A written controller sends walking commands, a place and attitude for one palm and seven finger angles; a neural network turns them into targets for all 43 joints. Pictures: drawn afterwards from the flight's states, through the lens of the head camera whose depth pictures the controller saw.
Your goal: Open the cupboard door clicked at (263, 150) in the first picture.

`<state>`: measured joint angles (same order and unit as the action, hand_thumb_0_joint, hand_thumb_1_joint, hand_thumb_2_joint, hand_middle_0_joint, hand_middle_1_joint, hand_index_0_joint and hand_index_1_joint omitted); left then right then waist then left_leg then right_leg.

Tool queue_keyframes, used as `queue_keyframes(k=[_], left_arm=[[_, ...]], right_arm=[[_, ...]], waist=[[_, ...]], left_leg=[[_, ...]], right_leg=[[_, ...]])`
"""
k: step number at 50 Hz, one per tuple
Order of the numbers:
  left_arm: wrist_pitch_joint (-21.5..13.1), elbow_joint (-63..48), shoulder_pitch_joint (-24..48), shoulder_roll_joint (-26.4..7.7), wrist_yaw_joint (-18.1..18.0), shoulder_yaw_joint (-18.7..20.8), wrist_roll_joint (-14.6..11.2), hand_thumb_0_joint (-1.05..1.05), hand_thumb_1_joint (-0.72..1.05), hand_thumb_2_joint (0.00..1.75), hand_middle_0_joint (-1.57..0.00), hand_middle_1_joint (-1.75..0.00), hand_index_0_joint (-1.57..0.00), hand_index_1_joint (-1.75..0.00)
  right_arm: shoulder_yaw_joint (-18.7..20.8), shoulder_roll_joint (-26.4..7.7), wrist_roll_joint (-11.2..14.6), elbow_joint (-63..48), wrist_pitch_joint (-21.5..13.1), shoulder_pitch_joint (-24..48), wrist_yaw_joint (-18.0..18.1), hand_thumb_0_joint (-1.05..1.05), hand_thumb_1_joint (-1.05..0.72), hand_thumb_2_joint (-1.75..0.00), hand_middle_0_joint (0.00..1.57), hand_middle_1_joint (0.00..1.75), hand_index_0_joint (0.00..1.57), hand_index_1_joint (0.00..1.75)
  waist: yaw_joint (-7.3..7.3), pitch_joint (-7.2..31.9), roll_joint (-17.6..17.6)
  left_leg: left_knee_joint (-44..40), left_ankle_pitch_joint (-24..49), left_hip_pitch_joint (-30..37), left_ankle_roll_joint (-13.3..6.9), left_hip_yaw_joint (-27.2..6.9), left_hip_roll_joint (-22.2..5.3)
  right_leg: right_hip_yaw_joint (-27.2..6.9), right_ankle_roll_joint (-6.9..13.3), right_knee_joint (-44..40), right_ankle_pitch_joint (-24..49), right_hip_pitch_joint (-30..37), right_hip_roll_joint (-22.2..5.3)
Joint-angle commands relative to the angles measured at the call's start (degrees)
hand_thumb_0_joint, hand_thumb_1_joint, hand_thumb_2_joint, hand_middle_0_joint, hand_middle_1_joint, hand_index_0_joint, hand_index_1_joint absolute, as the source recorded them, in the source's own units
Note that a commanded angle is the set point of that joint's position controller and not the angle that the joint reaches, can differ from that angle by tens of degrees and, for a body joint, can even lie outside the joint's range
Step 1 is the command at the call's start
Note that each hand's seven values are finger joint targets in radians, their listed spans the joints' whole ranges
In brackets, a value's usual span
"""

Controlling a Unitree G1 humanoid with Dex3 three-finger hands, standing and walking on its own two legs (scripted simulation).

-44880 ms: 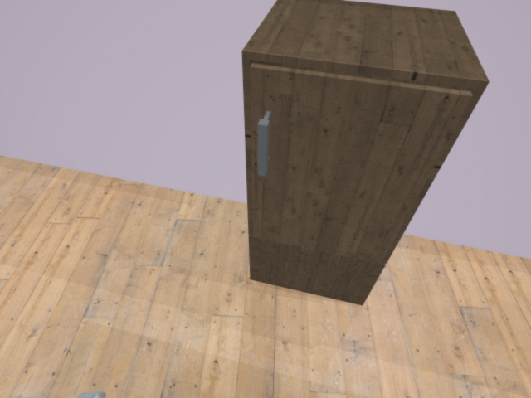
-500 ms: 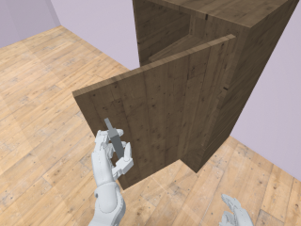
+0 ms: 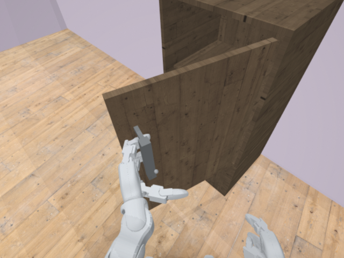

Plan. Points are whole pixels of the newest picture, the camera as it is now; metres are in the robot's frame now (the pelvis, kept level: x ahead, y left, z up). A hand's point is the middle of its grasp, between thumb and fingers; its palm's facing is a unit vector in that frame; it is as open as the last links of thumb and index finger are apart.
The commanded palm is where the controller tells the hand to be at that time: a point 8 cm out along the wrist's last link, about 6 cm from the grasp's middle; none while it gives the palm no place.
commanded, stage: open thumb and fingers to let go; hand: left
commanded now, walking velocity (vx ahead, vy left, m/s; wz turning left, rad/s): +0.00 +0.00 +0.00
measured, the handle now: (144, 153) +0.35 +0.09 +0.06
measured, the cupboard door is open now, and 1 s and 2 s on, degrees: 74 76 76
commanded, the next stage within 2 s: slide the hand sideways off the handle in 0.12 s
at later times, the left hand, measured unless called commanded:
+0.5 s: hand (153, 186) +0.26 +0.06 +0.06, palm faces -0.16 -0.99 +0.00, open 16.3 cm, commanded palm +0.24 +0.10 +0.06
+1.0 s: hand (136, 200) +0.23 +0.09 +0.06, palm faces -0.08 -1.00 -0.01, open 16.2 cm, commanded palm +0.21 +0.15 +0.06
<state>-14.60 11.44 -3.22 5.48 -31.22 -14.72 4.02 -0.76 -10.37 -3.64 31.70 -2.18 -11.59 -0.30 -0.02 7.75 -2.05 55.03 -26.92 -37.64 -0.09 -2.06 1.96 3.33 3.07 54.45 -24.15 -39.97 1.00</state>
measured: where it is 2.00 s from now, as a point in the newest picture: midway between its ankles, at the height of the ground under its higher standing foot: outside the picture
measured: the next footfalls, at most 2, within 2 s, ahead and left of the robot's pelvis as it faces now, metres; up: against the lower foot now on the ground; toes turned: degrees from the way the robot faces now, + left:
none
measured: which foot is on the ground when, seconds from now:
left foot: down 0.00-1.00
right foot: down 0.00-1.00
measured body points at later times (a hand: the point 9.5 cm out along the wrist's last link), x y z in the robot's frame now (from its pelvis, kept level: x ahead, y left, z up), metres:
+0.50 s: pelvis -0.01 +0.02 +0.00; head +0.03 +0.00 +0.44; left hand +0.27 +0.11 +0.06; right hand +0.16 -0.20 -0.10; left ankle +0.01 +0.12 -0.68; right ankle +0.03 -0.09 -0.68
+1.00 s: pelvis +0.02 +0.01 -0.01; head +0.06 -0.01 +0.44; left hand +0.23 +0.14 +0.07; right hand +0.20 -0.21 -0.08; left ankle +0.01 +0.12 -0.68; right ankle +0.03 -0.09 -0.68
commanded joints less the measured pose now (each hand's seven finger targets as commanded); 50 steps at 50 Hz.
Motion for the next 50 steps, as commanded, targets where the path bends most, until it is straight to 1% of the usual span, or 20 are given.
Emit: queue_keyframes(k=[1,3,5,11,12,13,14,16,18,20,22,25,27,30,31,35,38,41,44,50], left_arm=[[-2.47,-11.73,13.72,5.61,-2.19,-0.15,1.23,0.0,-0.5,0.3,-0.18,-0.5,-0.18,-0.5],[-2.13,-12.77,15.24,6.81,-2.66,-1.22,1.41,0.0,-0.5,0.3,-0.17,-0.4,-0.17,-0.4],[-1.35,-11.66,14.92,7.62,-3.04,-1.68,1.45,0.0,-0.5,0.3,-0.15,-0.3,-0.15,-0.3],[-0.32,-12.18,15.42,10.11,-3.3,-3.56,1.44,0.0,-0.5,0.3,-0.15,-0.3,-0.15,-0.3],[-2.66,-13.23,15.81,3.39,8.94,-16.04,8.43,0.0,-0.5,0.3,-0.15,-0.3,-0.15,-0.3],[-5.04,-16.41,18.27,-0.08,15.43,-11.8,6.06,0.0,-0.5,0.3,-0.15,-0.3,-0.15,-0.3],[-6.51,-18.45,18.01,-2.04,20.38,-11.41,5.01,0.0,-0.5,0.3,-0.15,-0.3,-0.15,-0.3],[-6.8,-20.1,16.62,-1.54,28.54,-12.12,0.42,0.0,-0.5,0.3,-0.15,-0.3,-0.15,-0.3],[-5.29,-19.95,13.8,-1.08,31.34,-9.18,-5.12,0.0,-0.5,0.3,-0.15,-0.3,-0.15,-0.3],[-3.85,-20.4,13.73,-0.67,30.31,-6.77,-7.82,0.0,-0.5,0.3,-0.15,-0.3,-0.15,-0.3],[-2.83,-20.93,10.35,-1.01,28.13,-5.09,-7.95,0.0,-0.5,0.3,-0.15,-0.3,-0.15,-0.3],[-2.67,-23.11,5.07,-2.45,25.54,-3.67,-6.15,0.0,-0.5,0.3,-0.15,-0.3,-0.15,-0.3],[-3.01,-25.39,1.66,-4.02,24.77,-2.98,-4.61,0.0,-0.5,0.3,-0.15,-0.3,-0.15,-0.3],[-3.08,-27.3,-1.69,-5.45,24.62,-2.4,-3.61,0.0,-0.5,0.3,-0.15,-0.3,-0.15,-0.3],[-2.93,-27.57,-3.66,-6.39,24.56,-1.48,-3.5,0.0,-0.5,0.3,-0.15,-0.3,-0.15,-0.3],[-2.66,-29.68,-5.3,-7.4,24.93,-0.72,-3.22,0.0,-0.5,0.3,-0.15,-0.3,-0.15,-0.3],[-2.44,-32.49,-9.08,-8.2,25.67,0.49,-4.34,0.0,-0.5,0.3,-0.15,-0.3,-0.15,-0.3],[-2.37,-33.14,-12.47,-9.54,27.06,2.24,-5.48,0.0,-0.5,0.3,-0.15,-0.3,-0.15,-0.3],[-3.15,-36.1,-17.7,-11.18,28.59,4.43,-6.73,0.0,-0.5,0.3,-0.15,-0.3,-0.15,-0.3],[-4.95,-39.49,-21.14,-13.19,31.55,5.37,-7.65,0.0,-0.5,0.3,-0.15,-0.3,-0.15,-0.3]], right_arm=[[1.6,-5.22,0.5,-9.09,-2.07,5.25,0.36,0.0,-0.9,-0.9,0.2,0.3,0.2,0.3],[1.55,-5.02,0.41,-9.06,-1.94,5.43,0.12,0.0,-0.9,-0.9,0.2,0.3,0.2,0.3],[1.55,-5.03,0.46,-9.15,-1.74,5.63,-0.08,0.0,-0.9,-0.9,0.2,0.3,0.2,0.3],[1.67,-4.95,0.74,-9.05,-1.74,6.22,-0.72,0.0,-0.9,-0.9,0.2,0.3,0.2,0.3],[1.81,-7.27,1.2,-7.21,-1.65,1.53,-0.94,0.0,-0.9,-0.9,0.2,0.3,0.2,0.3],[2.16,-6.96,1.6,-9.02,-2.0,1.06,-0.53,0.0,-0.9,-0.9,0.2,0.3,0.2,0.3],[2.15,-7.17,1.97,-9.74,-2.35,1.23,-0.1,0.0,-0.9,-0.9,0.2,0.3,0.2,0.3],[1.74,-7.25,3.25,-11.52,-3.43,0.92,0.45,0.0,-0.9,-0.9,0.2,0.3,0.2,0.3],[1.13,-7.09,4.28,-13.0,-4.16,1.68,1.21,0.0,-0.9,-0.9,0.2,0.3,0.2,0.3],[0.91,-7.36,4.71,-13.59,-4.93,2.24,1.69,0.0,-0.9,-0.9,0.2,0.3,0.2,0.3],[0.83,-7.4,4.56,-14.03,-5.44,2.35,1.55,0.0,-0.9,-0.9,0.2,0.3,0.2,0.3],[1.16,-7.43,4.09,-14.88,-5.59,1.42,1.0,0.0,-0.9,-0.9,0.2,0.3,0.2,0.3],[1.28,-7.44,3.86,-15.57,-5.4,1.04,0.53,0.0,-0.9,-0.9,0.2,0.3,0.2,0.3],[1.3,-7.4,3.69,-16.33,-4.84,0.36,0.22,0.0,-0.9,-0.9,0.2,0.3,0.2,0.3],[1.28,-7.53,3.61,-16.65,-4.68,0.42,0.27,0.0,-0.9,-0.9,0.2,0.3,0.2,0.3],[0.96,-7.33,3.62,-17.59,-3.88,0.43,0.41,0.0,-0.9,-0.9,0.2,0.3,0.2,0.3],[1.04,-7.29,3.59,-18.11,-3.88,-0.01,0.64,0.0,-0.9,-0.9,0.2,0.3,0.2,0.3],[0.96,-7.5,3.7,-18.02,-3.98,-0.66,1.03,0.0,-0.9,-0.9,0.2,0.3,0.2,0.3],[1.26,-7.43,3.78,-18.37,-4.35,-1.15,1.14,0.0,-0.9,-0.9,0.2,0.3,0.2,0.3],[1.58,-7.96,3.87,-18.69,-5.27,-1.88,1.29,0.0,-0.9,-0.9,0.2,0.3,0.2,0.3]], waist=[[0.47,9.56,5.13],[0.36,10.96,3.76],[0.32,11.16,5.07],[0.14,11.55,4.35],[6.15,7.7,6.89],[4.53,11.65,5.51],[3.89,13.83,4.28],[4.15,13.39,2.07],[3.52,10.32,3.46],[3.23,8.25,5.03],[2.01,7.74,4.96],[1.08,9.26,6.46],[0.36,10.56,5.27],[0.47,9.22,5.38],[-0.13,9.14,5.36],[0.32,7.25,3.68],[0.05,9.18,3.4],[0.26,8.74,5.68],[-0.26,10.59,5.13],[0.98,9.13,3.87]], left_leg=[[-7.68,8.1,2.82,-0.5,-0.19,-0.63],[-7.69,8.76,3.64,-0.38,-0.29,-0.71],[-7.69,9.26,3.52,-0.3,-0.43,-0.83],[-7.73,9.84,3.95,-0.03,-0.86,-1.11],[-6.08,10.32,5.25,-1.46,-0.61,-1.6],[-5.64,10.79,4.8,-1.83,-0.64,-1.07],[-5.69,10.92,5.96,-1.78,-0.73,-1.06],[-6.35,9.72,6.97,-1.85,-1.03,-0.98],[-7.64,5.92,5.75,-1.63,-1.4,-0.93],[-8.59,2.72,4.58,-1.45,-2.0,-0.81],[-9.31,2.92,4.36,-1.19,-2.15,-0.81],[-8.53,5.75,4.05,-1.14,-1.67,-0.87],[-8.0,8.42,4.1,-0.99,-1.28,-0.87],[-7.29,8.45,3.11,-0.91,-0.72,-0.97],[-7.15,8.97,2.55,-1.01,-0.61,-0.88],[-6.63,7.6,1.87,-0.96,-0.38,-0.83],[-5.77,9.94,2.44,-1.0,-0.03,-0.72],[-5.3,11.11,1.37,-1.07,-0.12,-0.64],[-4.4,13.78,1.56,-0.99,0.31,-0.53],[-2.45,12.89,-0.16,-1.06,0.13,-0.5]], right_leg=[[-1.46,-0.66,-9.63,5.75,7.97,-1.08],[-1.0,-0.5,-8.72,6.19,7.7,-0.92],[-0.6,-0.43,-8.38,6.46,7.71,-0.69],[0.06,-0.16,-7.58,6.33,7.1,-0.47],[-2.37,-0.44,-7.73,10.7,4.09,-1.26],[-2.47,-0.24,-7.12,12.52,6.25,-1.6],[-2.92,-0.13,-6.67,13.0,7.59,-1.63],[-2.81,-0.14,-6.84,11.35,7.36,-1.45],[-2.04,-0.56,-8.38,6.35,6.8,-0.96],[-1.36,-0.89,-9.03,2.03,5.6,-0.78],[-0.61,-0.8,-8.38,1.81,5.61,-0.79],[-0.71,-0.74,-7.45,4.23,6.66,-0.84],[-0.99,-0.46,-6.41,6.77,7.54,-0.99],[-1.2,-0.52,-6.02,7.35,7.14,-0.94],[-1.39,-0.41,-5.93,7.89,7.68,-0.87],[-1.67,-0.49,-5.79,6.85,6.38,-0.79],[-1.77,-0.6,-5.34,9.99,7.63,-0.7],[-1.98,-0.7,-5.33,12.09,8.95,-0.54],[-2.16,-0.9,-4.38,16.06,10.25,-0.56],[-2.33,-1.19,-3.4,15.4,7.61,-0.59]])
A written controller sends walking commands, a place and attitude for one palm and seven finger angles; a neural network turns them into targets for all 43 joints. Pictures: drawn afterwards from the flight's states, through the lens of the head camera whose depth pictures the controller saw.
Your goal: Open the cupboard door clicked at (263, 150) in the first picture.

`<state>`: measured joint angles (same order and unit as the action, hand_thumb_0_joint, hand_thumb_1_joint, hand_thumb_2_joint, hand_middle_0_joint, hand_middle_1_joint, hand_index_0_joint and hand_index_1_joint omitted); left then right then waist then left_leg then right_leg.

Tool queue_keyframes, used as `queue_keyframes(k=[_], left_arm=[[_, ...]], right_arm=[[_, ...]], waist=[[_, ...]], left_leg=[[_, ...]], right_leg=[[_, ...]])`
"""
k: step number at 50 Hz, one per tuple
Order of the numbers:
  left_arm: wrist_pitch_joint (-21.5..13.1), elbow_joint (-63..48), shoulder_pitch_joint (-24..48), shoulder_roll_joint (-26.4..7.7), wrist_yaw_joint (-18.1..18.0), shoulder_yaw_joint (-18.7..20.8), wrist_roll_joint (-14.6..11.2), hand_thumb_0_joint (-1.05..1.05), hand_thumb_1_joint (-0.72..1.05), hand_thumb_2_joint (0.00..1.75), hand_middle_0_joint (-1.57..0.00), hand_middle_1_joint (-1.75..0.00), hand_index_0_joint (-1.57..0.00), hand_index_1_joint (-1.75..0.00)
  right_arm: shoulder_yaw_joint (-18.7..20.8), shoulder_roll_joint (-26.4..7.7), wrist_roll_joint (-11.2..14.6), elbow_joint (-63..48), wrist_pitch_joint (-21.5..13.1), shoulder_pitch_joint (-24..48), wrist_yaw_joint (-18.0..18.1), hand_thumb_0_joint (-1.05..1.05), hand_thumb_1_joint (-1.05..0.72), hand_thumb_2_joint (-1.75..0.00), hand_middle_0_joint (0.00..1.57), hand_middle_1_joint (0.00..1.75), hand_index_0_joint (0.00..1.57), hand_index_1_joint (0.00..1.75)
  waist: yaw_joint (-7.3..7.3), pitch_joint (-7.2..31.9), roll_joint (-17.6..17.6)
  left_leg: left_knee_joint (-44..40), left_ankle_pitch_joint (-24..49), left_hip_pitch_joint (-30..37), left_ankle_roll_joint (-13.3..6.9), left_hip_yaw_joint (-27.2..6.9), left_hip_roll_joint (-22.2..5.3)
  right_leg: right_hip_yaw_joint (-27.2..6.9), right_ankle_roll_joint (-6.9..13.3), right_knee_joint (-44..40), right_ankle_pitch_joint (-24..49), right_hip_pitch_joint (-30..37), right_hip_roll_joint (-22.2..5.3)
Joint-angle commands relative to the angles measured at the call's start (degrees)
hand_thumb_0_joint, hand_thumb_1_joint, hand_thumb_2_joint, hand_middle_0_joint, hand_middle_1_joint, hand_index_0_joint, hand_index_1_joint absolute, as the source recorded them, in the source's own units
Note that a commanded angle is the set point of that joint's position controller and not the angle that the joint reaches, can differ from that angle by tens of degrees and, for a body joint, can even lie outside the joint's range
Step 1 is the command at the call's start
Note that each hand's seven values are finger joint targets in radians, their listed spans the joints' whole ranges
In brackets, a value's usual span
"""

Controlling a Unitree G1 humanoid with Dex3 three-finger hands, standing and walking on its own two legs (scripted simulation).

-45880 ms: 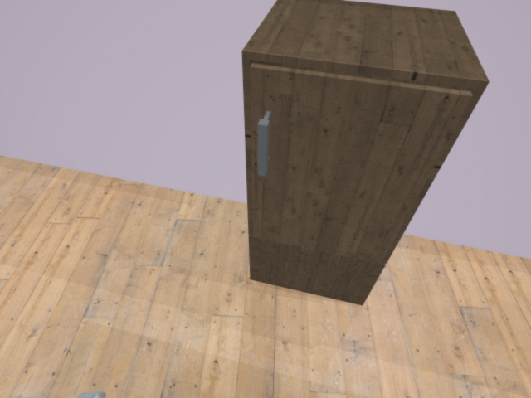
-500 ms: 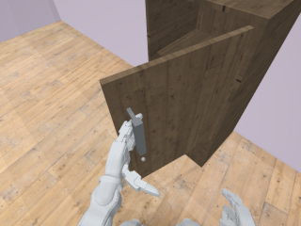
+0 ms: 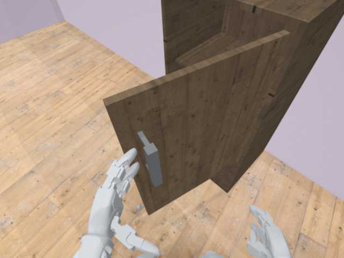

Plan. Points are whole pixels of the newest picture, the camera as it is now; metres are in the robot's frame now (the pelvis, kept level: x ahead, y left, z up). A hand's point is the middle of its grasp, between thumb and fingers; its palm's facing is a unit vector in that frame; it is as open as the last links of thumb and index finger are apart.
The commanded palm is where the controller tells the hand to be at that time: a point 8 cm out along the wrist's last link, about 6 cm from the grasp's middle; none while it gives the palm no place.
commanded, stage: slide the hand sideways off the handle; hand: left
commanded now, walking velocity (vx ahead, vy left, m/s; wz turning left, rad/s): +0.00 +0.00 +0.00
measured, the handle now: (149, 160) +0.32 +0.07 +0.07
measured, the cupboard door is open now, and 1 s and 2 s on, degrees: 76 76 76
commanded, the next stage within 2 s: draw the hand back to the body in 0.42 s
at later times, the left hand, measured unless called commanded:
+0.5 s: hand (108, 225) +0.18 +0.13 +0.07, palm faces -0.06 -1.00 -0.03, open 16.3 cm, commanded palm +0.16 +0.18 +0.07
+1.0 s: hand (73, 213) +0.18 +0.18 +0.12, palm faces -0.04 -1.00 -0.08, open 16.3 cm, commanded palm +0.15 +0.24 +0.14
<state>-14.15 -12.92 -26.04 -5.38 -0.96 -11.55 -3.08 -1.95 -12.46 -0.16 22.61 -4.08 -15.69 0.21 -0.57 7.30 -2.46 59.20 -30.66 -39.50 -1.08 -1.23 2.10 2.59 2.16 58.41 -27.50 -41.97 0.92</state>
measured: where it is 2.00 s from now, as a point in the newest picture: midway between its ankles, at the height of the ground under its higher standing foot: outside the picture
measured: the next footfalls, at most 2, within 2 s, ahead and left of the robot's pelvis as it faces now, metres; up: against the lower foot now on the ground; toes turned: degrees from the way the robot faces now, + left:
none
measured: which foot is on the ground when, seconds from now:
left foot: down 0.00-1.00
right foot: down 0.00-1.00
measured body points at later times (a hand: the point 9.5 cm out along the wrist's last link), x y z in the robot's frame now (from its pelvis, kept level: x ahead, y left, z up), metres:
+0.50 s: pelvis -0.01 +0.00 -0.01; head +0.03 -0.01 +0.44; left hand +0.18 +0.19 +0.07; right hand +0.18 -0.24 -0.08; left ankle -0.01 +0.11 -0.67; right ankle +0.02 -0.10 -0.67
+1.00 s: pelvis +0.00 +0.02 +0.02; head +0.01 +0.01 +0.47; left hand +0.18 +0.23 +0.13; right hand +0.19 -0.20 -0.04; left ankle -0.01 +0.11 -0.67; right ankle +0.01 -0.10 -0.67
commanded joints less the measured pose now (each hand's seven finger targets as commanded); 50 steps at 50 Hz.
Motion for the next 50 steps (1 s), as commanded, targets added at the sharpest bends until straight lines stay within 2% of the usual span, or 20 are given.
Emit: queue_keyframes(k=[1,3,12,13,16,17,19,21,24,27,29,31,33,37,39,41,44,46,49,50], left_arm=[[-5.56,-15.1,0.41,-2.65,1.76,2.39,-0.61,0.0,-0.5,0.3,-0.15,-0.3,-0.15,-0.3],[-5.9,-15.27,-0.55,-3.28,3.0,3.08,-1.35,0.0,-0.5,0.3,-0.15,-0.3,-0.15,-0.3],[-5.97,-16.96,-5.37,-6.73,6.31,9.01,-5.1,0.0,-0.5,0.3,-0.15,-0.3,-0.15,-0.3],[-5.87,-15.97,-6.44,-8.03,6.7,11.09,-5.77,0.0,-0.5,0.3,-0.15,-0.3,-0.15,-0.3],[-6.17,-15.61,-5.48,-9.65,8.17,13.4,-6.95,0.0,-0.5,0.3,-0.15,-0.3,-0.15,-0.3],[-6.36,-15.22,-6.42,-9.29,8.83,13.43,-7.28,0.0,-0.5,0.3,-0.15,-0.3,-0.15,-0.3],[-6.67,-15.53,-6.79,-9.17,10.11,13.51,-8.32,0.0,-0.5,0.3,-0.15,-0.3,-0.15,-0.3],[-6.86,-15.97,-5.38,-8.77,10.94,12.73,-9.09,0.0,-0.5,0.3,-0.15,-0.3,-0.15,-0.3],[-7.24,-16.39,-3.17,-8.72,11.43,11.68,-8.98,0.0,-0.5,0.3,-0.15,-0.3,-0.15,-0.3],[-6.63,-17.12,-1.52,-9.82,10.31,12.12,-8.34,0.0,-0.5,0.3,-0.15,-0.3,-0.15,-0.3],[-5.55,-19.3,-2.28,-12.43,9.12,14.86,-8.02,0.0,-0.5,0.3,-0.15,-0.3,-0.15,-0.3],[-3.96,-20.33,-3.38,-12.78,8.17,15.64,-7.85,0.0,-0.5,0.3,-0.15,-0.3,-0.15,-0.3],[-2.19,-19.04,-5.27,-11.35,7.99,15.68,-8.59,0.0,-0.5,0.3,-0.15,-0.3,-0.15,-0.3],[-0.07,-20.17,-5.57,-10.7,9.07,14.93,-9.36,0.0,-0.5,0.3,-0.15,-0.3,-0.15,-0.3],[0.73,-20.32,-6.75,-12.06,9.73,16.62,-9.75,0.0,-0.5,0.3,-0.15,-0.3,-0.15,-0.3],[1.11,-21.88,-6.16,-12.73,10.26,17.02,-9.87,0.0,-0.5,0.3,-0.15,-0.3,-0.15,-0.3],[1.56,-22.94,-6.59,-13.21,10.88,18.92,-10.93,0.0,-0.5,0.3,-0.15,-0.3,-0.15,-0.3],[1.88,-23.87,-4.95,-14.3,11.15,19.64,-11.1,0.0,-0.5,0.3,-0.15,-0.3,-0.15,-0.3],[2.83,-23.74,-5.0,-15.08,11.88,21.86,-12.15,0.0,-0.4,0.34,-0.15,-0.3,-0.15,-0.3],[3.18,-24.32,-4.69,-14.68,12.41,21.45,-12.39,0.0,-0.36,0.36,-0.16,-0.3,-0.16,-0.3]], right_arm=[[2.87,-5.95,0.37,-9.66,-3.55,2.18,0.88,0.0,-0.9,-0.9,0.2,0.3,0.2,0.3],[3.0,-6.1,0.57,-9.81,-3.81,1.92,1.08,0.0,-0.9,-0.9,0.2,0.3,0.2,0.3],[3.29,-6.1,1.12,-10.29,-4.46,2.54,2.13,0.0,-0.9,-0.9,0.2,0.3,0.2,0.3],[3.43,-6.07,1.31,-10.07,-4.28,2.39,2.28,0.0,-0.9,-0.9,0.2,0.3,0.2,0.3],[3.46,-6.34,1.43,-9.61,-4.38,2.99,2.68,0.0,-0.9,-0.9,0.2,0.3,0.2,0.3],[3.51,-6.4,1.48,-9.68,-4.51,3.16,2.79,0.0,-0.9,-0.9,0.2,0.3,0.2,0.3],[3.47,-6.43,1.68,-9.72,-4.78,3.35,2.91,0.0,-0.9,-0.9,0.2,0.3,0.2,0.3],[3.4,-6.69,1.75,-9.72,-5.26,3.61,3.05,0.0,-0.9,-0.9,0.2,0.3,0.2,0.3],[3.36,-7.12,1.82,-9.68,-5.98,3.41,3.22,0.0,-0.9,-0.9,0.2,0.3,0.2,0.3],[3.41,-7.46,1.92,-9.82,-6.38,3.09,3.38,0.0,-0.9,-0.9,0.2,0.3,0.2,0.3],[3.26,-7.27,2.01,-10.16,-6.25,2.85,3.61,0.0,-0.9,-0.9,0.2,0.3,0.2,0.3],[3.07,-7.04,2.25,-10.3,-6.06,3.05,3.68,0.0,-0.9,-0.9,0.2,0.3,0.2,0.3],[2.81,-6.56,2.56,-10.0,-5.86,3.0,3.71,0.0,-0.9,-0.9,0.2,0.3,0.2,0.3],[2.48,-6.95,2.75,-9.82,-6.26,3.55,3.84,0.0,-0.9,-0.9,0.2,0.3,0.2,0.3],[2.43,-6.92,2.8,-9.38,-6.36,3.62,4.0,0.0,-0.9,-0.9,0.2,0.3,0.2,0.3],[2.21,-7.18,2.74,-9.23,-6.69,3.85,4.0,0.0,-0.9,-0.9,0.2,0.3,0.2,0.3],[2.12,-6.94,2.85,-8.72,-7.27,3.56,4.08,0.0,-0.9,-0.9,0.2,0.3,0.2,0.3],[1.97,-7.29,2.91,-8.21,-7.68,3.93,4.14,0.0,-0.9,-0.9,0.2,0.3,0.2,0.3],[1.94,-7.33,3.12,-7.42,-8.28,3.93,4.4,0.0,-0.9,-0.9,0.2,0.3,0.2,0.3],[1.81,-7.33,3.19,-7.4,-8.58,4.3,4.38,0.0,-0.9,-0.9,0.2,0.3,0.2,0.3]], waist=[[1.32,9.45,4.41],[1.73,9.01,4.74],[0.66,10.1,4.52],[0.49,9.49,5.61],[0.71,8.33,5.25],[0.67,8.75,5.58],[0.6,8.17,3.18],[1.26,7.73,3.8],[1.7,7.03,1.47],[1.56,7.06,2.04],[0.34,9.26,0.61],[-0.35,10.18,-0.56],[-0.13,8.18,1.41],[0.35,6.28,2.36],[0.1,4.93,2.24],[-0.18,4.58,-0.01],[-0.39,4.81,0.52],[-0.28,4.15,-0.89],[-0.51,4.41,0.28],[-0.57,3.92,-0.95]], left_leg=[[-6.23,16.98,1.21,-0.13,-0.68,-0.6],[-5.55,15.48,0.38,-0.18,-0.47,-0.49],[-4.18,13.48,-2.66,-0.2,0.03,-0.11],[-3.98,12.84,-3.43,-0.14,0.16,-0.14],[-3.27,11.52,-4.88,-0.12,0.21,-0.21],[-3.21,11.64,-4.71,-0.11,0.17,-0.22],[-3.61,11.37,-4.32,-0.05,0.19,-0.19],[-3.3,10.95,-4.29,-0.15,-0.08,-0.25],[-3.8,9.54,-3.35,-0.19,-0.43,-0.45],[-4.78,8.18,-2.46,-0.27,-0.98,-0.68],[-6.18,9.5,-0.72,-0.3,-0.88,-0.6],[-7.85,11.06,1.18,-0.24,-1.21,-0.65],[-9.09,12.02,1.77,-0.09,-1.33,-0.85],[-11.11,12.93,3.66,-0.08,-1.71,-1.22],[-11.9,12.95,4.23,-0.04,-1.69,-1.38],[-12.82,13.9,5.44,0.09,-1.9,-1.47],[-13.72,15.59,7.41,0.46,-2.21,-1.6],[-14.41,15.7,8.43,0.63,-2.58,-1.78],[-15.24,16.94,9.97,0.85,-2.78,-1.94],[-15.69,17.39,10.53,0.97,-2.81,-1.88]], right_leg=[[-1.94,-0.22,-7.21,19.14,9.9,-0.46],[-2.14,-0.51,-7.47,17.88,9.04,-0.54],[-4.15,-0.93,-8.58,15.67,11.04,-0.92],[-4.67,-1.15,-9.25,15.18,11.38,-1.03],[-6.05,-1.25,-10.26,12.56,11.05,-1.32],[-5.98,-1.35,-10.02,12.84,11.0,-1.34],[-5.47,-1.18,-10.07,11.86,10.36,-1.21],[-5.41,-1.23,-10.32,10.47,9.36,-1.07],[-3.99,-0.77,-9.79,6.61,6.31,-0.57],[-2.74,-0.57,-9.59,4.0,5.23,-0.19],[-2.52,-0.36,-9.84,5.55,7.86,-0.11],[-1.46,-0.24,-9.7,7.7,9.27,0.23],[-0.7,-0.5,-10.59,9.46,10.23,0.37],[-0.09,-0.79,-12.09,10.68,11.34,0.44],[0.0,-0.75,-12.9,10.78,11.89,0.51],[0.34,-0.55,-12.96,11.36,12.47,0.52],[0.85,-0.64,-13.43,13.05,13.41,0.62],[1.03,-0.57,-13.73,12.8,13.44,0.74],[1.23,-0.69,-14.73,14.1,14.74,0.78],[1.3,-0.66,-15.02,14.48,15.04,0.72]])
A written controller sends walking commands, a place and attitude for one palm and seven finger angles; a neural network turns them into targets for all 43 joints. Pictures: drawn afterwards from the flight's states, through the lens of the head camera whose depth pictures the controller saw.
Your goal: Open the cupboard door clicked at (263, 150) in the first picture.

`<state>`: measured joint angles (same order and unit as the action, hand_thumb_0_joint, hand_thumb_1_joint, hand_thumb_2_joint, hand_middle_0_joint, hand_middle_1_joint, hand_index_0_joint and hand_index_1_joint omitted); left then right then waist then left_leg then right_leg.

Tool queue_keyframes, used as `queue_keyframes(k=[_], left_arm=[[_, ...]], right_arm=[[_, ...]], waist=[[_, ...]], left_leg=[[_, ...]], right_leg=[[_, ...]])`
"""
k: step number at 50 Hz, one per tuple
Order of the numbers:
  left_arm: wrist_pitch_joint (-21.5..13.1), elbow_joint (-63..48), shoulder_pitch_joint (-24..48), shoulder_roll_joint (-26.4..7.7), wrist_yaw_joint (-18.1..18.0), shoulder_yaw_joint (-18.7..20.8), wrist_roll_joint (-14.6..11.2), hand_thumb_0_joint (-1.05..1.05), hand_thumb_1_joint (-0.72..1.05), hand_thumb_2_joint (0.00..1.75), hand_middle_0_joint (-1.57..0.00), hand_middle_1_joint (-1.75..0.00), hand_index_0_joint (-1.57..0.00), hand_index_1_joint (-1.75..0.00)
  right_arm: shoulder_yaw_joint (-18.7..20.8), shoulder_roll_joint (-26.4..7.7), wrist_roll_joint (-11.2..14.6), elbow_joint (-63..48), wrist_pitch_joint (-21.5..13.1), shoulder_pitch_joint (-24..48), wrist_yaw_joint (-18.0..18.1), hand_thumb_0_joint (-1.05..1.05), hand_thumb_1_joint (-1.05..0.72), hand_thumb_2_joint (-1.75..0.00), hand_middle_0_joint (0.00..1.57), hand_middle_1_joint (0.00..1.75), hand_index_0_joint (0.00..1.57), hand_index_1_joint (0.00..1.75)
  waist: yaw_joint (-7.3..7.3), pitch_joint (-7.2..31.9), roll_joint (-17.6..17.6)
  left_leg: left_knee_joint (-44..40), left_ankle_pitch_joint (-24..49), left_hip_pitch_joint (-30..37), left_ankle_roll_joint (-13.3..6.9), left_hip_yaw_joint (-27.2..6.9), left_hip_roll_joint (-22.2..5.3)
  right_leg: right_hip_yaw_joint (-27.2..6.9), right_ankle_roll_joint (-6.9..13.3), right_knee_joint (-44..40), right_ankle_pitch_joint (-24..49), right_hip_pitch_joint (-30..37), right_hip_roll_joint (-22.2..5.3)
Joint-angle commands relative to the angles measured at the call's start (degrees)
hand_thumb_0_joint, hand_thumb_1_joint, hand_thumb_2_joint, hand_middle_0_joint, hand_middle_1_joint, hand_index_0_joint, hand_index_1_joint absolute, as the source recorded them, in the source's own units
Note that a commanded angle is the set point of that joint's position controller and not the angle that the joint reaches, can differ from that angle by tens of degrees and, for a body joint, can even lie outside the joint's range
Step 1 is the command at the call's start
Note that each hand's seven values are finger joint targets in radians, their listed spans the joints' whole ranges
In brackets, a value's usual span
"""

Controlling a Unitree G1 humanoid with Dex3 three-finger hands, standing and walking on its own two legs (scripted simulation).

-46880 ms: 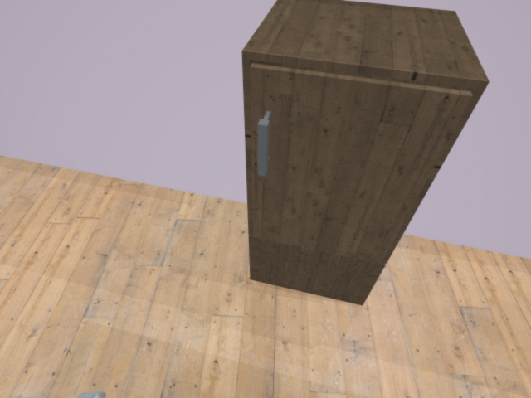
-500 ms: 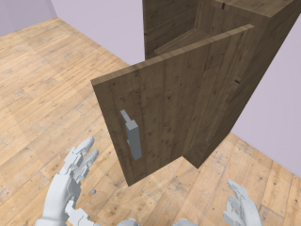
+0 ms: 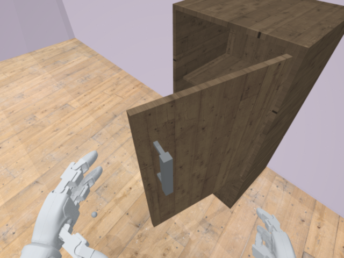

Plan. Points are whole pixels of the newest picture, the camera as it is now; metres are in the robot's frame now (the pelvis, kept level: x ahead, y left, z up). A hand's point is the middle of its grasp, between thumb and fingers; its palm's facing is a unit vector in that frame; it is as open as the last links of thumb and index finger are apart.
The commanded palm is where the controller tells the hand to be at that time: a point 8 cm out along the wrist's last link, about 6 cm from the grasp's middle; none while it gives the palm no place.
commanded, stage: draw the hand back to the body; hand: left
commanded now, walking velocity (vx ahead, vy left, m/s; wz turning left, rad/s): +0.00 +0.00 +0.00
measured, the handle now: (162, 169) +0.31 +0.05 +0.05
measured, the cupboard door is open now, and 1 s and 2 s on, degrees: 76 76 76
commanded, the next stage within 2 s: step back with the hand held close in 1.10 s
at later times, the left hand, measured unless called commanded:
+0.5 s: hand (39, 182) +0.20 +0.24 +0.17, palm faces +0.34 -0.86 -0.39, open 11.8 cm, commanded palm +0.15 +0.28 +0.19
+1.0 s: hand (21, 170) +0.20 +0.25 +0.21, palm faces +0.43 -0.81 -0.39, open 7.6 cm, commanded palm +0.15 +0.29 +0.22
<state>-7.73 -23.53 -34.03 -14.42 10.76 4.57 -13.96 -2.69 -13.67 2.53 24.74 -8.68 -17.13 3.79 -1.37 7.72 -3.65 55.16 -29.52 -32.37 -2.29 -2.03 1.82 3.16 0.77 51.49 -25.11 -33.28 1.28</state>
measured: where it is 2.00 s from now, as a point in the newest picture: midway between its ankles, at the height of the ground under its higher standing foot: outside the picture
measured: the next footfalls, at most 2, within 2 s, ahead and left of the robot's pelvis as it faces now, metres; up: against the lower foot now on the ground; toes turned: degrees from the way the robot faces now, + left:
none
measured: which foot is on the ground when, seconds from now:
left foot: down 0.00-1.00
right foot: down 0.00-1.00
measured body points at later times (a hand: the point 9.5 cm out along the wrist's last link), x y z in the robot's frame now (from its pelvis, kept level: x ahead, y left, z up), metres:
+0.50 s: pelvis +0.01 +0.01 +0.04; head -0.01 -0.01 +0.49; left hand +0.18 +0.28 +0.20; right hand +0.20 -0.21 -0.03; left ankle -0.02 +0.09 -0.69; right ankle +0.01 -0.12 -0.69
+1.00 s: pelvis +0.01 -0.01 +0.05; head -0.02 -0.03 +0.50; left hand +0.17 +0.29 +0.23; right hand +0.19 -0.23 -0.03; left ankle -0.02 +0.09 -0.69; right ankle +0.01 -0.12 -0.69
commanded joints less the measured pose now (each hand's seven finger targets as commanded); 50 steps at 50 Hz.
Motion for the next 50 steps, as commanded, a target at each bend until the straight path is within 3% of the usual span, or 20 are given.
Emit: queue_keyframes(k=[1,2,3,4,6,8,15,17,23,25,27,30,35,36,38,39,44,50], left_arm=[[-2.74,-13.61,3.62,-6.36,1.01,6.1,-1.8,0.0,-0.32,0.37,-0.16,-0.3,-0.16,-0.3],[-1.25,-19.53,4.16,-14.6,-7.62,8.54,7.03,0.0,-0.29,0.39,-0.16,-0.3,-0.16,-0.3],[0.79,-17.83,-0.01,-9.04,-11.16,6.15,7.95,0.0,-0.26,0.4,-0.16,-0.3,-0.16,-0.3],[2.07,-16.49,-0.69,-6.96,-13.2,4.14,9.04,0.0,-0.22,0.42,-0.16,-0.3,-0.16,-0.3],[3.09,-16.13,-0.58,-9.01,-15.74,6.21,10.42,0.0,-0.15,0.45,-0.16,-0.3,-0.16,-0.3],[3.33,-16.28,1.21,-9.53,-16.96,6.69,10.98,0.0,-0.08,0.48,-0.16,-0.3,-0.16,-0.3],[2.68,-16.38,5.38,-10.98,-18.87,9.17,11.97,0.0,0.17,0.58,-0.17,-0.3,-0.17,-0.3],[2.72,-14.83,5.29,-11.55,-18.99,10.54,11.81,0.0,0.23,0.62,-0.18,-0.3,-0.18,-0.3],[1.84,-14.88,6.49,-13.17,-18.81,14.38,11.52,0.0,0.44,0.7,-0.18,-0.3,-0.18,-0.3],[1.57,-14.54,6.75,-13.68,-18.7,15.83,11.34,0.0,0.51,0.74,-0.19,-0.3,-0.19,-0.3],[1.6,-13.15,6.86,-13.8,-18.56,16.89,11.02,0.0,0.58,0.76,-0.19,-0.3,-0.19,-0.3],[0.93,-14.26,10.41,-15.04,-18.61,18.62,11.06,0.0,0.69,0.81,-0.19,-0.3,-0.19,-0.3],[0.5,-13.29,12.63,-16.91,-18.78,22.04,10.69,0.0,0.87,0.88,-0.2,-0.3,-0.2,-0.3],[0.36,-13.17,13.34,-18.12,-18.93,23.42,10.66,0.0,0.9,0.9,-0.2,-0.3,-0.2,-0.3],[0.7,-9.32,10.9,-14.03,-18.37,20.17,10.51,0.0,0.9,0.9,-0.2,-0.3,-0.2,-0.3],[0.69,-9.89,11.37,-13.75,-18.14,19.57,10.44,0.0,0.9,0.9,-0.2,-0.3,-0.2,-0.3],[-0.03,-11.96,12.55,-15.67,-18.28,20.71,10.73,0.0,0.9,0.9,-0.2,-0.3,-0.2,-0.3],[-0.47,-11.9,13.23,-16.47,-18.52,21.58,10.89,0.0,0.9,0.9,-0.2,-0.3,-0.2,-0.3]], right_arm=[[2.53,-6.29,0.47,-9.18,-4.2,5.93,0.8,0.0,-0.9,-0.9,0.2,0.3,0.2,0.3],[3.13,-5.47,-0.5,-9.54,-3.18,5.4,2.15,0.0,-0.9,-0.9,0.2,0.3,0.2,0.3],[2.67,-4.43,-0.88,-9.05,-2.81,4.87,2.35,0.0,-0.9,-0.9,0.2,0.3,0.2,0.3],[2.26,-4.31,-1.01,-8.11,-2.26,4.77,2.15,0.0,-0.9,-0.9,0.2,0.3,0.2,0.3],[2.57,-4.69,-1.03,-7.21,-1.56,5.83,2.23,0.0,-0.9,-0.9,0.2,0.3,0.2,0.3],[2.36,-4.82,-1.32,-6.65,-1.23,6.61,2.36,0.0,-0.9,-0.9,0.2,0.3,0.2,0.3],[2.05,-5.07,-1.68,-3.81,-2.04,8.41,2.52,0.0,-0.9,-0.9,0.2,0.3,0.2,0.3],[2.13,-5.18,-1.74,-2.92,-2.18,9.25,2.49,0.0,-0.9,-0.9,0.2,0.3,0.2,0.3],[2.32,-5.14,-1.88,-0.91,-2.57,10.63,1.71,0.0,-0.9,-0.9,0.2,0.3,0.2,0.3],[2.54,-5.16,-1.95,-0.4,-2.43,10.78,1.41,0.0,-0.9,-0.9,0.2,0.3,0.2,0.3],[2.71,-5.19,-1.97,0.03,-2.14,11.22,1.2,0.0,-0.9,-0.9,0.2,0.3,0.2,0.3],[2.92,-5.31,-1.97,0.52,-1.87,11.45,1.08,0.0,-0.9,-0.9,0.2,0.3,0.2,0.3],[3.21,-5.37,-2.0,1.47,-1.52,12.2,0.99,0.0,-0.9,-0.9,0.2,0.3,0.2,0.3],[3.21,-5.53,-2.09,1.86,-1.58,12.67,1.02,0.0,-0.9,-0.9,0.2,0.3,0.2,0.3],[3.23,-5.28,-2.04,2.19,-1.2,12.49,0.74,0.0,-0.9,-0.9,0.2,0.3,0.2,0.3],[3.43,-5.53,-2.0,1.98,-1.0,12.66,0.54,0.0,-0.9,-0.9,0.2,0.3,0.2,0.3],[3.65,-5.57,-2.23,1.99,-1.03,13.17,0.52,0.0,-0.9,-0.9,0.2,0.3,0.2,0.3],[3.62,-5.14,-2.17,2.44,-1.53,13.64,0.85,0.0,-0.9,-0.9,0.2,0.3,0.2,0.3]], waist=[[0.17,3.88,1.46],[-2.84,5.17,0.59],[-1.42,2.38,-0.2],[-1.01,0.0,-1.58],[-1.35,0.22,2.32],[-0.93,-0.55,2.16],[-1.23,-2.21,-1.19],[-1.49,-3.4,1.08],[-2.21,-3.51,-1.35],[-2.37,-3.47,-0.53],[-2.42,-4.28,0.75],[-2.3,-4.08,-1.0],[-2.61,-3.96,-0.53],[-2.91,-3.85,-1.91],[-2.37,-6.59,-0.16],[-2.35,-6.1,-0.23],[-2.75,-3.99,-0.12],[-2.7,-5.87,0.53]], left_leg=[[-11.94,16.98,3.73,2.08,-2.21,-1.66],[-14.51,18.36,3.89,1.37,-1.76,-2.67],[-15.24,17.83,4.44,1.66,-1.57,-2.49],[-16.04,18.12,4.89,1.81,-1.62,-2.7],[-16.92,20.52,6.73,1.51,-1.61,-3.12],[-18.41,19.56,8.52,1.38,-1.09,-3.0],[-24.37,22.1,14.98,1.71,-1.65,-3.28],[-25.81,23.48,15.91,1.82,-1.68,-3.51],[-29.02,29.34,19.75,2.76,-1.12,-3.69],[-29.72,31.47,20.57,2.9,-0.85,-3.82],[-30.6,31.77,21.0,2.9,-0.73,-3.95],[-31.71,30.38,22.52,2.77,-0.43,-3.93],[-32.79,30.65,23.74,2.48,0.09,-3.8],[-33.02,30.49,24.01,2.46,0.25,-3.71],[-33.33,29.84,23.79,2.17,0.48,-3.73],[-33.67,28.95,24.14,2.09,0.55,-3.82],[-33.91,28.55,24.98,1.59,0.83,-3.41],[-34.2,25.83,24.84,1.32,1.13,-3.12]], right_leg=[[0.79,0.73,-8.41,12.75,7.3,0.42],[-3.42,1.44,-10.66,12.85,10.55,-0.98],[-2.91,1.38,-11.65,12.14,9.77,-1.15],[-2.44,1.32,-12.38,12.06,10.14,-1.38],[-2.26,1.2,-14.1,13.56,12.26,-1.29],[-2.41,0.98,-15.76,13.48,13.77,-1.55],[-2.1,0.9,-20.2,14.37,18.27,-1.7],[-1.98,0.94,-21.39,15.71,20.01,-1.56],[-2.17,1.06,-24.02,19.26,24.45,-1.63],[-2.17,1.0,-24.79,20.78,25.67,-1.52],[-2.22,0.96,-25.66,21.36,26.46,-1.48],[-2.41,0.91,-26.9,20.59,26.88,-1.39],[-2.81,0.96,-28.27,21.87,28.42,-1.33],[-2.84,1.12,-28.71,22.06,29.03,-1.45],[-2.68,0.83,-29.23,21.45,27.82,-1.42],[-2.76,0.74,-29.5,20.92,27.93,-1.46],[-3.04,0.77,-29.86,21.69,29.51,-1.54],[-3.55,0.84,-31.12,20.19,28.8,-1.41]])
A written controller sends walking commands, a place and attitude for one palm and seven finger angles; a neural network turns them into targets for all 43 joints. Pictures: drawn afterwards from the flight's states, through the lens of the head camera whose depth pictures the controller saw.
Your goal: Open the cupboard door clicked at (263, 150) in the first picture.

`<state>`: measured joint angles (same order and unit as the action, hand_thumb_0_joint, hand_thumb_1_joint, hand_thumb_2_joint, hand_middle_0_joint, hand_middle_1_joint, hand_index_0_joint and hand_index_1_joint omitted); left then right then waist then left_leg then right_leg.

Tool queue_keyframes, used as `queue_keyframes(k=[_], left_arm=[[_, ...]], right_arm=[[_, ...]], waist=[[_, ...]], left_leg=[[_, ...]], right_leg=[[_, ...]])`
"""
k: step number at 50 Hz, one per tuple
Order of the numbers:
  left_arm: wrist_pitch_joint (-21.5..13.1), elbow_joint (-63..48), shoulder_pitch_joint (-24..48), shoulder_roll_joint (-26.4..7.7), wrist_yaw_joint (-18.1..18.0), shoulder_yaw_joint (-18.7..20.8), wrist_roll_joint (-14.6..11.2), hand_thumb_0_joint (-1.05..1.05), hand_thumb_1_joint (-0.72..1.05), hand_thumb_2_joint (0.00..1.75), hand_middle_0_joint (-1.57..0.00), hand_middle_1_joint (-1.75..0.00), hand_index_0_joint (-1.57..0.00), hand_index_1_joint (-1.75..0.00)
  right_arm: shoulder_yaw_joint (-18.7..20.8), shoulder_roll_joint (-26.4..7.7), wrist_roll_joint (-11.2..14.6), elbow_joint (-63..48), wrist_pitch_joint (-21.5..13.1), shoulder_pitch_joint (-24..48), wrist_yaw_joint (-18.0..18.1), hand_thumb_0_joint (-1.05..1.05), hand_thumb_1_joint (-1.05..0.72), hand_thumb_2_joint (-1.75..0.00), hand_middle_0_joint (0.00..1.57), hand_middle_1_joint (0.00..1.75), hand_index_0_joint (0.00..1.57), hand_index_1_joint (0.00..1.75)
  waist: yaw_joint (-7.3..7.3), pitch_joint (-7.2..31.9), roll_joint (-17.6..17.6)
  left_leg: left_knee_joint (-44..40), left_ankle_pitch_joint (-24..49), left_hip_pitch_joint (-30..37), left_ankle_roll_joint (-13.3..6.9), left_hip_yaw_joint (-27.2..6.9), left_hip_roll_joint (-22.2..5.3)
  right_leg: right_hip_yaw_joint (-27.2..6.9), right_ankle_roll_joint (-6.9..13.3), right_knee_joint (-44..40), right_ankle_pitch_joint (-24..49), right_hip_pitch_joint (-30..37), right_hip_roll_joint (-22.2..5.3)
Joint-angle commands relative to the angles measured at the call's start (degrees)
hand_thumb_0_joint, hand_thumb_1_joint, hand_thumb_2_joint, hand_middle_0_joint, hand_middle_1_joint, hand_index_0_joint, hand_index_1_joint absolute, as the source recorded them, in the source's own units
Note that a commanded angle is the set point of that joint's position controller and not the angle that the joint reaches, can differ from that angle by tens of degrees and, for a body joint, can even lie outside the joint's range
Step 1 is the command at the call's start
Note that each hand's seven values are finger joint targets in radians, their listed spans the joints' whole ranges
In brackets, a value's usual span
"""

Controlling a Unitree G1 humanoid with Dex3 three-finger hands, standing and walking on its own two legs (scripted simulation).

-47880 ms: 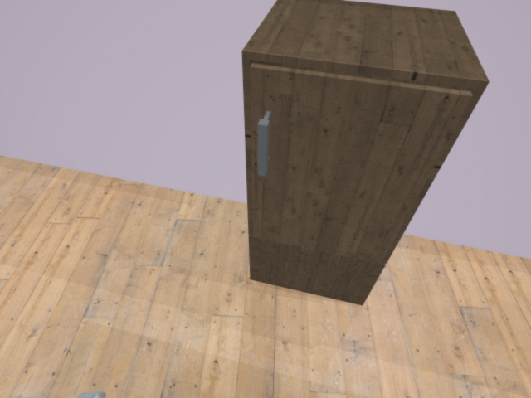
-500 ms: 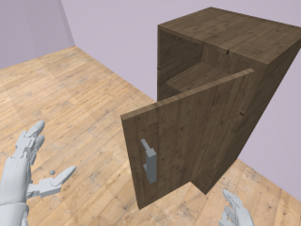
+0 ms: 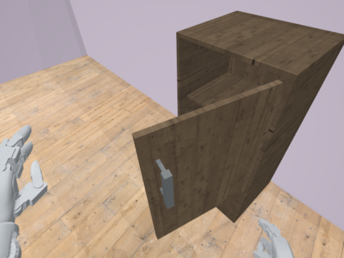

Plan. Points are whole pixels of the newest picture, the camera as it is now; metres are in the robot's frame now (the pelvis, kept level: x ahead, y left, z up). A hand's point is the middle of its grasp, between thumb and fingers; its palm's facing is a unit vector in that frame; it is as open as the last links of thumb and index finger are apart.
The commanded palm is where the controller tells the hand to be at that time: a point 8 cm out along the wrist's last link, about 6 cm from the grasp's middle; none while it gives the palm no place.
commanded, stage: draw the hand back to the body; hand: left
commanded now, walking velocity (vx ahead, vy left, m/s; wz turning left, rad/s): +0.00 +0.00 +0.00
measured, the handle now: (164, 184) +0.30 +0.07 +0.00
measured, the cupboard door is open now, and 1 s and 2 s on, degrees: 76 76 76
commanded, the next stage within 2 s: step back with the hand held close in 0.10 s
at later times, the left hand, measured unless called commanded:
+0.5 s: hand (49, 187) +0.19 +0.25 +0.15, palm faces +0.36 -0.79 -0.49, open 7.4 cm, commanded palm +0.13 +0.30 +0.17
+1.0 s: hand (0, 228) +0.11 +0.29 +0.15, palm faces +0.46 -0.74 -0.48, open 7.4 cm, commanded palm +0.04 +0.32 +0.17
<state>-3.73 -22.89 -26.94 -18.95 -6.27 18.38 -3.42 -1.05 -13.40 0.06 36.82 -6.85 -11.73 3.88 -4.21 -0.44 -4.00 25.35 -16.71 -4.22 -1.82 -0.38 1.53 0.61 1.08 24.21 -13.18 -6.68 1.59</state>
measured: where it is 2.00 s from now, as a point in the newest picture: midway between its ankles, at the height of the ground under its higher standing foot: outside the picture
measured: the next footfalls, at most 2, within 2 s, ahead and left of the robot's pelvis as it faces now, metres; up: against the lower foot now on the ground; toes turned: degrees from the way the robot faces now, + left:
right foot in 1.66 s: -0.33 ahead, -0.08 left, +0.00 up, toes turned -6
left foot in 1.80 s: -0.07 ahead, +0.09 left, +0.00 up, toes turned -5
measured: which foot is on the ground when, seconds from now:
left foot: down 0.00-1.00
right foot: down 0.00-1.00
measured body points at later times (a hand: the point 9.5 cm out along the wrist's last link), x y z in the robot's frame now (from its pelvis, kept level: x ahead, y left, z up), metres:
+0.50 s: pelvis -0.02 +0.00 +0.00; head -0.02 -0.01 +0.45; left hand +0.16 +0.29 +0.18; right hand +0.15 -0.25 -0.08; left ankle -0.03 +0.10 -0.74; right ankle +0.00 -0.11 -0.74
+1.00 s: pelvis -0.09 +0.02 -0.02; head -0.09 +0.03 +0.43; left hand +0.08 +0.32 +0.18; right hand +0.06 -0.22 -0.10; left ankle -0.03 +0.10 -0.74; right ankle -0.01 -0.11 -0.74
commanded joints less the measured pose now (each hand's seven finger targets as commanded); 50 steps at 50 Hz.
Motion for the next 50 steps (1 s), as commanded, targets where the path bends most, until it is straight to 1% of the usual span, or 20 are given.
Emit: queue_keyframes(k=[1,7,10,11,12,13,15,16,22,25,26,27,32,37,41,43,45,47,49,50], left_arm=[[-4.53,-12.7,6.64,-12.43,-1.53,8.11,0.41,0.0,0.9,0.9,-0.2,-0.3,-0.2,-0.3],[-4.86,-11.56,6.27,-10.84,-1.43,6.73,0.43,0.0,0.9,0.9,-0.2,-0.3,-0.2,-0.3],[-4.99,-11.08,5.61,-10.97,-1.34,7.04,0.25,0.0,0.9,0.9,-0.2,-0.3,-0.2,-0.3],[-5.41,-13.69,9.47,-13.05,-1.58,8.1,0.36,0.0,0.9,0.9,-0.2,-0.3,-0.2,-0.3],[-7.96,-14.51,14.46,-19.95,-2.14,15.71,0.58,0.0,0.9,0.9,-0.2,-0.3,-0.2,-0.3],[-8.14,-8.44,7.68,-14.73,-1.45,12.31,0.71,0.0,0.9,0.9,-0.2,-0.3,-0.2,-0.3],[-8.28,-7.95,3.07,-11.28,-0.71,8.69,1.14,0.0,0.9,0.9,-0.2,-0.3,-0.2,-0.3],[-8.86,-9.32,2.96,-11.95,-0.86,9.17,1.29,0.0,0.9,0.9,-0.2,-0.3,-0.2,-0.3],[-8.86,-12.74,-2.21,-14.54,-2.15,11.69,1.51,0.0,0.9,0.9,-0.2,-0.3,-0.2,-0.3],[-8.93,-14.43,-3.58,-15.59,-2.59,13.08,1.5,0.0,0.9,0.9,-0.2,-0.3,-0.2,-0.3],[-9.19,-15.47,-3.72,-16.53,-2.86,13.86,1.64,0.0,0.9,0.9,-0.2,-0.3,-0.2,-0.3],[-9.23,-15.34,-4.76,-15.98,-2.99,13.73,1.56,0.0,0.9,0.9,-0.2,-0.3,-0.2,-0.3],[-9.74,-15.99,-4.69,-15.13,-3.34,13.34,2.22,0.0,0.9,0.9,-0.2,-0.3,-0.2,-0.3],[-10.6,-14.94,-2.54,-14.17,-3.76,12.97,3.44,0.0,0.9,0.9,-0.2,-0.3,-0.2,-0.3],[-11.53,-15.95,-0.44,-15.12,-4.11,13.66,4.16,0.0,0.9,0.9,-0.2,-0.3,-0.2,-0.3],[-11.78,-16.95,0.77,-14.14,-4.23,12.8,4.22,0.0,0.9,0.9,-0.2,-0.3,-0.2,-0.3],[-12.27,-17.91,1.58,-14.26,-4.41,13.38,4.57,0.0,0.9,0.9,-0.2,-0.3,-0.2,-0.3],[-12.93,-19.48,2.03,-14.33,-4.63,14.23,5.14,0.0,0.9,0.9,-0.2,-0.3,-0.2,-0.3],[-13.15,-18.84,1.86,-14.22,-4.31,14.8,5.47,0.0,0.9,0.9,-0.2,-0.3,-0.2,-0.3],[-13.3,-17.86,1.82,-14.56,-4.17,15.41,5.55,0.0,0.9,0.9,-0.2,-0.3,-0.2,-0.3]], right_arm=[[2.01,-5.63,0.3,-9.42,-3.59,8.44,0.81,0.0,-0.9,-0.9,0.2,0.3,0.2,0.3],[1.97,-5.42,0.16,-9.03,-3.88,8.34,0.71,0.0,-0.9,-0.9,0.2,0.3,0.2,0.3],[2.18,-5.34,0.21,-8.94,-3.9,8.43,0.64,0.0,-0.9,-0.9,0.2,0.3,0.2,0.3],[2.13,-5.64,0.2,-8.93,-4.17,8.9,0.76,0.0,-0.9,-0.9,0.2,0.3,0.2,0.3],[2.21,-6.9,0.85,-10.7,-3.23,7.54,0.97,0.0,-0.9,-0.9,0.2,0.3,0.2,0.3],[2.49,-6.19,0.38,-9.45,-2.34,7.06,1.01,0.0,-0.9,-0.9,0.2,0.3,0.2,0.3],[2.88,-6.61,0.18,-10.19,-0.97,7.2,0.6,0.0,-0.9,-0.9,0.2,0.3,0.2,0.3],[3.02,-6.88,-0.05,-10.33,-0.69,7.39,0.75,0.0,-0.9,-0.9,0.2,0.3,0.2,0.3],[3.81,-6.64,0.3,-12.28,1.53,7.0,1.24,0.0,-0.9,-0.9,0.2,0.3,0.2,0.3],[4.17,-6.37,0.54,-13.32,2.37,7.0,1.41,0.0,-0.9,-0.9,0.2,0.3,0.2,0.3],[4.3,-6.68,0.41,-13.14,2.42,7.3,1.56,0.0,-0.9,-0.9,0.2,0.3,0.2,0.3],[4.2,-6.16,0.5,-13.46,2.48,7.12,1.62,0.0,-0.9,-0.9,0.2,0.3,0.2,0.3],[4.36,-6.98,0.48,-14.09,2.21,6.71,1.78,0.0,-0.9,-0.9,0.2,0.3,0.2,0.3],[4.51,-7.46,0.44,-14.19,1.36,5.38,1.85,0.0,-0.9,-0.9,0.2,0.3,0.2,0.3],[4.7,-7.89,0.21,-13.73,0.43,4.69,1.93,0.0,-0.9,-0.9,0.2,0.3,0.2,0.3],[4.36,-7.69,0.11,-13.85,-0.03,4.48,1.82,0.0,-0.9,-0.9,0.2,0.3,0.2,0.3],[4.29,-7.79,-0.02,-13.77,-0.62,4.37,1.79,0.0,-0.9,-0.9,0.2,0.3,0.2,0.3],[4.34,-7.85,-0.23,-13.58,-1.19,4.67,1.98,0.0,-0.9,-0.9,0.2,0.3,0.2,0.3],[4.51,-7.46,-0.3,-13.6,-1.79,4.75,1.76,0.0,-0.9,-0.9,0.2,0.3,0.2,0.3],[4.58,-7.13,-0.45,-13.43,-1.98,4.72,1.69,0.0,-0.9,-0.9,0.2,0.3,0.2,0.3]], waist=[[0.05,2.49,-0.31],[0.26,1.75,-0.76],[0.15,1.96,1.75],[0.17,2.77,0.35],[3.21,-1.62,3.28],[3.51,-0.46,6.52],[3.87,1.73,5.06],[3.62,3.12,1.97],[3.42,9.79,3.22],[3.57,10.23,4.07],[3.29,10.61,1.09],[3.37,10.58,1.58],[3.38,6.86,-0.35],[4.05,2.87,1.23],[4.34,2.22,2.68],[4.57,1.86,1.85],[4.48,2.01,-0.26],[4.04,3.37,-6.34],[3.72,3.61,-7.33],[3.73,2.21,-5.26]], left_leg=[[-4.24,12.94,-2.93,0.79,-0.5,-2.8],[-4.64,11.77,-2.8,0.67,-0.44,-2.67],[-4.4,11.92,-2.36,0.35,-0.11,-2.7],[-4.45,11.88,-2.06,0.36,-0.18,-2.61],[-3.27,7.02,-5.6,-0.47,-1.89,-3.37],[-1.64,7.34,-4.59,-0.59,-2.32,-3.07],[-0.65,9.67,-3.82,-0.42,-1.29,-3.26],[-1.24,11.49,-4.33,-0.17,-1.26,-3.49],[-1.91,19.78,-6.63,0.27,-2.11,-5.18],[-1.17,18.84,-8.62,0.11,-2.04,-5.24],[-1.58,18.37,-9.9,0.13,-2.62,-5.3],[-1.83,18.08,-10.57,0.01,-2.78,-5.59],[-5.31,6.86,-19.62,-1.66,-5.19,-7.19],[-7.22,-13.83,-31.07,-3.55,-7.04,-7.7],[-4.06,-18.61,-32.07,-3.91,-7.02,-6.77],[-4.35,-19.84,-32.35,-3.94,-7.79,-7.07],[-6.49,-22.76,-35.39,-4.7,-9.36,-8.45],[-11.96,-26.87,-40.8,-5.94,-12.95,-11.86],[-13.8,-27.59,-44.15,-6.95,-14.69,-14.85],[-12.96,-26.6,-45.48,-7.51,-14.91,-15.25]], right_leg=[[-1.19,0.67,-4.15,8.27,2.2,-1.81],[-1.19,0.53,-4.56,7.04,1.95,-1.84],[-1.57,0.35,-4.98,7.42,1.79,-1.78],[-1.66,0.48,-5.07,7.64,2.2,-2.01],[-9.26,0.65,-8.17,9.89,-4.04,-4.29],[-9.72,0.9,-8.46,11.33,-4.28,-5.56],[-9.62,0.73,-7.8,14.23,-4.92,-6.39],[-8.8,0.94,-6.39,16.81,-3.64,-6.7],[-6.98,0.19,-0.37,24.2,0.75,-5.81],[-7.46,-0.02,0.64,24.62,0.33,-5.83],[-7.27,0.29,1.38,24.25,1.22,-5.92],[-7.16,0.08,2.14,23.84,1.29,-5.58],[-6.84,-0.83,4.65,15.21,2.1,-3.43],[-8.18,-0.91,6.03,5.13,3.34,-3.41],[-10.47,-0.29,3.81,-1.24,-0.04,-4.45],[-10.07,-0.31,4.67,-3.84,-1.47,-4.19],[-8.94,-0.81,8.42,-3.48,0.46,-2.88],[-5.45,-1.76,17.19,1.65,7.22,-0.13],[-4.08,-2.46,23.21,3.59,10.74,1.68],[-4.54,-2.47,23.27,1.95,10.93,1.76]])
